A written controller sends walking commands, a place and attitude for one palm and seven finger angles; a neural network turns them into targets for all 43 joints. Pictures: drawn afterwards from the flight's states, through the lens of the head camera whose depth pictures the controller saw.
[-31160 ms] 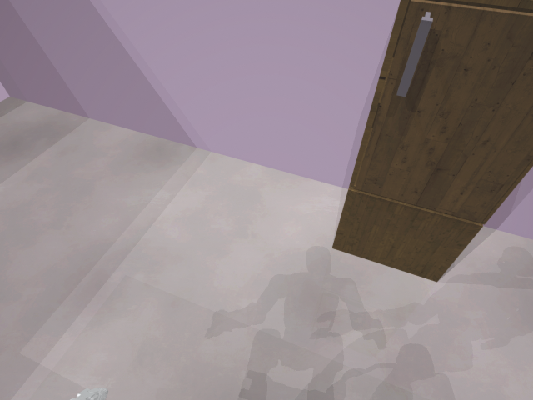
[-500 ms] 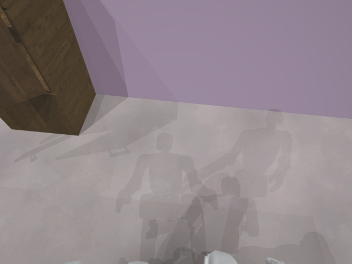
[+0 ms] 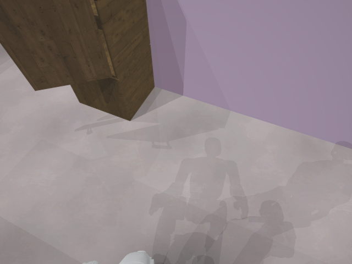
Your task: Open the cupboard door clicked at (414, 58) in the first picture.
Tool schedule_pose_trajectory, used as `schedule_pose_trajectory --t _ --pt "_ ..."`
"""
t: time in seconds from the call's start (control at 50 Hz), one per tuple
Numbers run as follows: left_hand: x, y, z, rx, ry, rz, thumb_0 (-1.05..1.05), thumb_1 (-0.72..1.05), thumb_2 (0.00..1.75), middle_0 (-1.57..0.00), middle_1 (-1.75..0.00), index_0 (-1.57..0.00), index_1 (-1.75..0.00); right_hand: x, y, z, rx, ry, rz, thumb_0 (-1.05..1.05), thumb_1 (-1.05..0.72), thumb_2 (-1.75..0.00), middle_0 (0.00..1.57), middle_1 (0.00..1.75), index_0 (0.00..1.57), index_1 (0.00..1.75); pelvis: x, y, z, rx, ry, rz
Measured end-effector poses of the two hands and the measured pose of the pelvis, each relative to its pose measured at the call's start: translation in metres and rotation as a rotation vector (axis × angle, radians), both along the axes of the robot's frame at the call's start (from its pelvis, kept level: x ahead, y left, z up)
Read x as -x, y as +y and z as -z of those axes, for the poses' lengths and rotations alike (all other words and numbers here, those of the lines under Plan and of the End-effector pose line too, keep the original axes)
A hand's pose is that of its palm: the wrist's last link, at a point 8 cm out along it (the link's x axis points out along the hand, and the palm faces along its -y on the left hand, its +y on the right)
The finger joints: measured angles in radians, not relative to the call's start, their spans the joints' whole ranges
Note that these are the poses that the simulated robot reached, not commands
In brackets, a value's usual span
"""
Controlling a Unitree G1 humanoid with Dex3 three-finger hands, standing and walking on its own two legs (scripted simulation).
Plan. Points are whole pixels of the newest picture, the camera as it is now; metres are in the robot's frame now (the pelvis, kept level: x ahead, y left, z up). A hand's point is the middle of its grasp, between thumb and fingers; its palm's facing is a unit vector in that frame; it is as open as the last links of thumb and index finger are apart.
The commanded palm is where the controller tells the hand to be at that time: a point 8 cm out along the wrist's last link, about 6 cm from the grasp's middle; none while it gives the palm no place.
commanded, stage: turn to face it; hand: left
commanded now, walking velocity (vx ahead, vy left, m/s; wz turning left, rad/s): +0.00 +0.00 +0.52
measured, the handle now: out of the picture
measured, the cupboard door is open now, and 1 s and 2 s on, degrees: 40 40 40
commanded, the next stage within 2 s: take the last steps up to it in 0.54 s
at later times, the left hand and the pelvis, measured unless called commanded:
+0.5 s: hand out of the picture +0.07 +0.20 -0.16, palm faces +0.22 -0.94 -0.28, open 7.4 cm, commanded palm none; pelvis +0.03 -0.01 -0.01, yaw +12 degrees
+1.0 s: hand out of the picture +0.01 +0.23 -0.17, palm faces +0.40 -0.90 -0.20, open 7.4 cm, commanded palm none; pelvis +0.06 +0.04 +0.00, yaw +21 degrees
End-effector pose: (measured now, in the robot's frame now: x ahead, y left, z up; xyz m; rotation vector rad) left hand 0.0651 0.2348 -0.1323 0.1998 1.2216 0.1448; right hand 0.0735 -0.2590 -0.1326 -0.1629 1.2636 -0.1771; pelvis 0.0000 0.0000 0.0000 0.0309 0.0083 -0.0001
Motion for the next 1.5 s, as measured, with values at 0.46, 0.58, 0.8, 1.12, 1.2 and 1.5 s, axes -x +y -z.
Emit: schedule_pose_trajectory --t 0.46,0.58,0.8,1.12,1.2,1.5 --pt "0.007 0.022 -0.005 -0.057 -0.039 -0.201 0.01 0.9 0.9 -0.19 -0.3 -0.2 -0.3 -0.057 0.032 0.02 -0.045 -0.008 -0.197 0.0 -0.9 -0.9 0.21 0.3 0.2 0.3 -0.027 -0.008 0.009 0.017 0.01 -0.183" --pt "0.023 -0.009 -0.009 -0.03 -0.014 -0.246 0.01 0.9 0.9 -0.2 -0.3 -0.21 -0.3 -0.063 0.019 0.021 -0.048 0.049 -0.213 0.0 -0.91 -0.9 0.2 0.3 0.2 0.3 -0.031 -0.016 0.002 0.013 -0.01 -0.238" --pt "0.088 -0.003 0.009 0.035 0.094 -0.402 0.01 0.92 0.9 -0.2 -0.3 -0.21 -0.3 -0.102 0.052 0.003 -0.005 0.035 -0.356 0.0 -0.91 -0.9 0.2 0.3 0.2 0.3 -0.04 0.002 0.0 0.012 -0.003 -0.328" --pt "0.011 0.063 -0.004 0.031 0.019 -0.418 0.01 0.91 0.9 -0.19 -0.3 -0.2 -0.29 -0.079 0.099 0.004 -0.023 0.15 -0.368 0.0 -0.91 -0.9 0.2 0.3 0.2 0.3 -0.091 0.053 -0.006 0.024 -0.005 -0.382" --pt "-0.046 0.071 -0.007 0.011 -0.04 -0.374 0.01 0.91 0.9 -0.19 -0.3 -0.2 -0.29 -0.073 0.098 0.014 -0.047 0.234 -0.331 0.0 -0.91 -0.9 0.21 0.3 0.2 0.3 -0.119 0.056 -0.001 0.009 -0.006 -0.38" --pt "-0.081 0.074 -0.016 -0.017 0.018 -0.525 -0.01 0.96 0.9 -0.2 -0.3 -0.21 -0.3 -0.246 0.13 0.009 -0.042 0.151 -0.42 0.0 -0.91 -0.9 0.2 0.3 0.2 0.3 -0.219 0.08 -0.011 0.005 0.006 -0.459"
